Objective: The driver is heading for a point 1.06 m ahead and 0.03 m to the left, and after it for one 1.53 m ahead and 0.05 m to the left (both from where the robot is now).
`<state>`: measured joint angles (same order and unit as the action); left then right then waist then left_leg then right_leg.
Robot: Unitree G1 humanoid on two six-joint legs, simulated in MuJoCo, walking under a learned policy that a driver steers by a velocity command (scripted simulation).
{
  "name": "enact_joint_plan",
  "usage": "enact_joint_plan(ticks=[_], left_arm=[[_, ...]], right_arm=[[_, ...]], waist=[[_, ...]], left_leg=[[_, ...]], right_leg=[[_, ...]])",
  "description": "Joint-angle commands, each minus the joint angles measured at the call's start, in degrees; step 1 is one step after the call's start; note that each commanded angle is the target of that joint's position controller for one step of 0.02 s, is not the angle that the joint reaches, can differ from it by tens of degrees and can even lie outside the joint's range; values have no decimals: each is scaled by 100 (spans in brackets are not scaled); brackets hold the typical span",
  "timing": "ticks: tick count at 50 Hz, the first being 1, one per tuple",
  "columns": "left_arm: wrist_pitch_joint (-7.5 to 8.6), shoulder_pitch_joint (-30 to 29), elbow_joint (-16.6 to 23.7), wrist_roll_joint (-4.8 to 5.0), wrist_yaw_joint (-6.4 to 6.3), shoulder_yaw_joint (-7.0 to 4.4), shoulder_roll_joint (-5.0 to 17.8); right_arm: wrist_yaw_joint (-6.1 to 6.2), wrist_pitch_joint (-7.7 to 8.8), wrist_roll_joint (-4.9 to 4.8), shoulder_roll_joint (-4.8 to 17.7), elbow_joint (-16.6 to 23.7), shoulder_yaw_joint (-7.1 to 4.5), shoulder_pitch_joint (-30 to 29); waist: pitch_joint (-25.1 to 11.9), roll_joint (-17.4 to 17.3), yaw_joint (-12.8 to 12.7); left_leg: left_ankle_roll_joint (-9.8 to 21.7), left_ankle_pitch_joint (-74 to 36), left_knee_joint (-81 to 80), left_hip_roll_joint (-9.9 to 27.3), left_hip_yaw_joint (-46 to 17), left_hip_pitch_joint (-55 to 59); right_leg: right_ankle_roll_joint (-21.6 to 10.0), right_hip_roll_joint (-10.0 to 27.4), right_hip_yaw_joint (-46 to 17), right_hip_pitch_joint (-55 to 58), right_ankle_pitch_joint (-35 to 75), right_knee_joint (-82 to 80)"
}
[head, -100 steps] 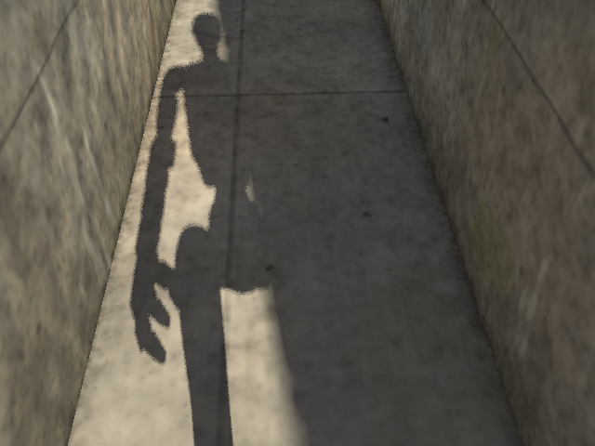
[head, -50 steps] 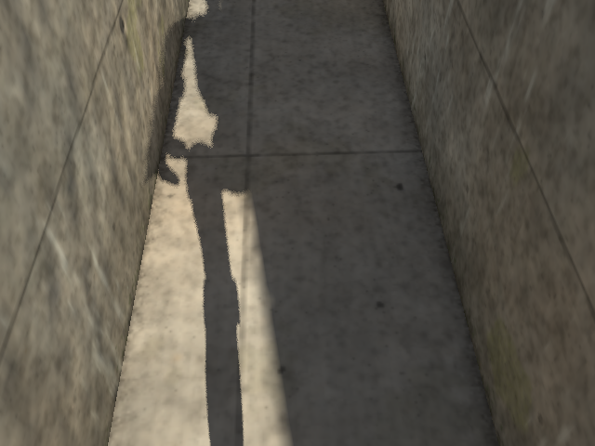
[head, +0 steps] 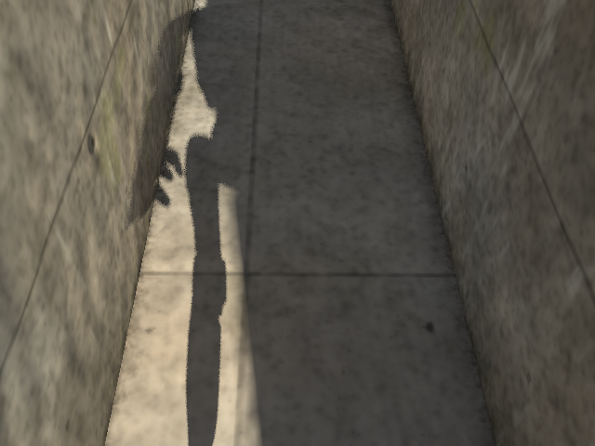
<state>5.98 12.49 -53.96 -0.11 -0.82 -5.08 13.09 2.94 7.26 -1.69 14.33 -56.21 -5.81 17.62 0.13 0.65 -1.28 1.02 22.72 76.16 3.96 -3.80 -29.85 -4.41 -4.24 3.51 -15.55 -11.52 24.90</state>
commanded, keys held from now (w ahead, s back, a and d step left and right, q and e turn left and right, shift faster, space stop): w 1.00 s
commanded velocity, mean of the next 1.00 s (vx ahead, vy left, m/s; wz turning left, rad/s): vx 0.50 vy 0.00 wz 0.00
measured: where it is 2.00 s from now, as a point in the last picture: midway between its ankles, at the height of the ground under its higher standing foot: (300, 197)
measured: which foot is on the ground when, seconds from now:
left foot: up 0.00-0.30, down 0.32-0.82, up 0.84-1.00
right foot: down 0.00-0.32, up 0.34-0.80, down 0.82-1.00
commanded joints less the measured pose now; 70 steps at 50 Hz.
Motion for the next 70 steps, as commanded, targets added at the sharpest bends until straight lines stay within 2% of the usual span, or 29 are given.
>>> enact_joint_plan(ticks=[1, 3, 6, 11, 14, 16, 17, 18, 19, 22, 24, 30, 36, 38, 40, 41, 42, 43, 44, 46, 49, 60, 63, 65, 66, 67, 68, 69, 70], left_arm=[[131, 126, 194, 35, 61, -18, 377], [91, 348, 170, -56, 3, -85, 703], [93, 464, 193, 72, -7, -127, 913], [3, 1074, 97, 137, 56, -158, 945], [-214, 1008, -25, 185, -5, -239, 1018], [-261, 751, 152, -3, 3, -120, 817], [-118, 1750, 141, 60, -27, 62, 61], [-27, 1875, 15, 171, -60, -1, 336], [45, 1437, 157, 374, -100, -61, 546], [-8, 528, 457, 128, -270, -190, 748], [-134, 544, 480, 167, -301, -194, 456], [-271, -624, 801, 34, -176, -24, 181], [-260, -1402, 865, 66, 52, 105, 192], [-228, -1078, 812, 43, 84, 27, 382], [-249, 724, 242, 64, 61, -266, 819], [-119, 1472, 69, 91, 44, -379, 1351], [-36, 1575, 7, -121, 143, -396, 1912], [42, 1383, 45, 7, 211, -245, 1221], [77, 864, 147, 74, 185, -167, 908], [117, 231, 261, 32, 183, -133, 815], [160, 486, 78, -38, 101, -50, 693], [82, 1089, -81, 135, 24, -78, 1255], [28, 949, -123, 128, 46, -97, 1433], [-30, 674, -79, 51, 15, -64, 1424], [-36, 785, -81, -12, -8, 42, 1275], [58, 1854, -41, 21, 38, 274, 424], [160, 2219, -163, 238, 17, 286, 403], [166, 1645, 30, 447, -71, 183, 765], [110, 1301, 26, 433, -182, 96, 855]], right_arm=[[81, -93, 69, 152, 248, -20, 270], [35, -124, 130, 288, 464, -2, -274], [-91, -99, 134, 206, 555, 138, -867], [-240, 26, 96, 420, 844, 188, -1754], [-174, -67, 127, 538, 631, 102, -949], [-110, -209, 286, 1294, 111, -191, 967], [-183, -199, 340, 1871, 63, -322, 1328], [-273, -131, 163, 1375, 17, -213, 1297], [-271, -67, 71, 1042, 78, -134, 925], [-209, -5, 228, 750, 223, -53, -25], [-148, -47, 190, 560, 84, -8, 82], [101, -151, 67, 913, 73, -92, 583], [97, -167, -45, 1104, 165, -169, 948], [95, -155, -58, 1224, 179, -202, 859], [68, -105, -60, 1046, 139, -134, 772], [-64, -31, 156, 852, 254, 17, 443], [-114, 126, 46, -72, 397, 201, 1547], [-87, 219, -170, 420, 312, 94, 1466], [-68, 231, -251, 759, 494, 24, 792], [19, 171, 77, 852, 580, -11, 199], [-59, 10, 101, 697, 612, -3, -46], [-384, -71, 116, 422, 1083, 323, -2277], [-418, -22, 155, 858, 1004, 215, -1941], [-377, -56, 165, 1232, 567, 12, -591], [-316, -153, 171, 1426, 249, -106, 367], [-341, -168, 362, 1926, 231, -184, 771], [-448, -99, 284, 1509, 229, -94, 773], [-452, -20, 43, 1165, 221, -67, 567], [-450, -37, 11, 962, 245, -30, 320]], waist=[[318, 178, 296], [367, 55, 269], [440, 323, 115], [742, 391, -160], [313, 619, 351], [-889, -118, 1126], [-1802, -1817, 737], [-1948, -1530, 721], [-1145, -1223, 701], [-133, -470, 383], [53, -618, 275], [696, -650, 327], [947, -670, 522], [720, -833, 210], [-239, -741, -643], [-818, -134, -1136], [-1657, 1706, -168], [-1611, 1516, -215], [-730, 1173, -234], [-155, 324, -47], [17, 287, 100], [687, 599, -256], [418, 624, 86], [-311, 782, 781], [-925, 552, 1214], [-1768, -1107, 606], [-2255, -1675, 492], [-1210, -1259, 527], [-771, -520, 560]], left_leg=[[-108, -327, -645, 499, -135, -1046], [-273, -1130, -1537, 503, 2, -1029], [-327, -2368, -3004, 282, 263, -371], [-185, -2120, -4080, 149, 325, -432], [120, -1533, -4496, -161, 625, 720], [400, -2272, -4139, 136, 51, 3275], [1489, -818, -4988, 1518, -2795, 4671], [1749, 671, -5880, 1702, -4138, 4741], [1535, 978, -5949, 1627, -3647, 4318], [1079, -647, -6016, 1198, -2069, 2446], [1085, -700, -6234, 979, -1580, 2024], [1043, -885, -6670, 806, -699, 1697], [1004, -1353, -6539, 892, -220, 1788], [914, -2853, -5974, 1011, -94, 2006], [639, -4496, -3952, 618, 402, 1927], [230, -3075, -2432, 301, 440, 1298], [30, 999, -411, -652, -74, -189], [31, 955, 393, -494, -766, -775], [23, 585, 650, -238, -523, -1212], [-6, -198, 28, 155, -279, -873], [-96, -518, -660, 306, -204, -685], [-267, -2459, -4242, -139, 541, -286], [-46, -2022, -4556, -343, 594, 414], [199, -2106, -4712, -619, 717, 1906], [347, -2443, -4402, -261, 331, 3228], [1334, -1867, -4602, 1244, -2272, 4798], [1832, -322, -5815, 1776, -4252, 5109], [1552, -485, -5760, 1542, -3469, 4555], [1385, -887, -5829, 1374, -2821, 3918]], right_leg=[[-959, 1780, -1828, 245, 1053, -1502], [-931, 1610, -1429, 133, 1366, -1581], [-745, 1264, -855, -150, 1037, -1637], [-657, 1600, -932, 1123, 1210, -1419], [-340, 1478, -672, 1586, 2834, -484], [116, 759, -277, 441, 2347, 2204], [537, -117, -533, -1134, -1031, 4383], [606, -94, -1313, -1844, -2053, 5360], [612, 151, -1262, -2480, -1736, 5902], [476, 747, -1039, -2246, -748, 5547], [435, 832, -1017, -1963, -508, 5047], [781, 946, -657, -2234, 641, 2858], [735, 655, -148, -1361, 733, 1333], [505, 442, -52, -649, 505, 918], [176, 93, 133, 1250, 348, 689], [-90, 909, -857, 2268, 549, 650], [-1189, 2370, -4184, 3364, -680, -278], [-1297, 2481, -5309, 3110, -1753, -1149], [-1047, 2360, -4354, 2486, -1109, -1073], [-728, 1862, -2790, 1287, 420, -1039], [-862, 1705, -2302, 1002, 1055, -1279], [-633, 1485, -937, 1232, 1795, -1614], [-440, 1630, -781, 1792, 3443, -1012], [-210, 1398, -570, 1812, 4746, 389], [-23, 1180, -466, 1139, 3932, 1764], [288, 335, -536, -543, -10, 4017], [188, 87, -1388, -1398, -2313, 5029], [286, 374, -1195, -2125, -2101, 5544], [382, 472, -1128, -2159, -1645, 5872]])
Keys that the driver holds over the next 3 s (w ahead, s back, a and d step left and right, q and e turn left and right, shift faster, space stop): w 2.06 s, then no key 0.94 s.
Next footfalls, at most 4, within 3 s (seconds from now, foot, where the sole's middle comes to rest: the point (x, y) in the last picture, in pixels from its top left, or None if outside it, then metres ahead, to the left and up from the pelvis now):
0.32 left None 0.36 0.17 -0.77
0.82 right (341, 375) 0.66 -0.08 -0.77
1.32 left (256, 260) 0.99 0.14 -0.77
1.84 right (339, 174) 1.33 -0.09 -0.77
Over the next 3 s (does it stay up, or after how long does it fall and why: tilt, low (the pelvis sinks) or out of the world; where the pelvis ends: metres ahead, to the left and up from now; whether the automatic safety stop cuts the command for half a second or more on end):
stays up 1.58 0.01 0.01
